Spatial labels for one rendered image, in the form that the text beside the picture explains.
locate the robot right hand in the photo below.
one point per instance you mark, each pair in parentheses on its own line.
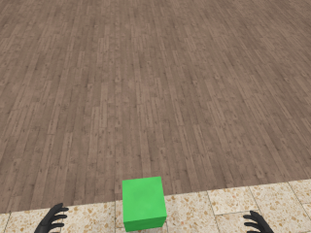
(261,224)

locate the robot left hand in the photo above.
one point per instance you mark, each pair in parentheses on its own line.
(46,224)

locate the carton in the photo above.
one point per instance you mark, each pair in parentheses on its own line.
(143,204)

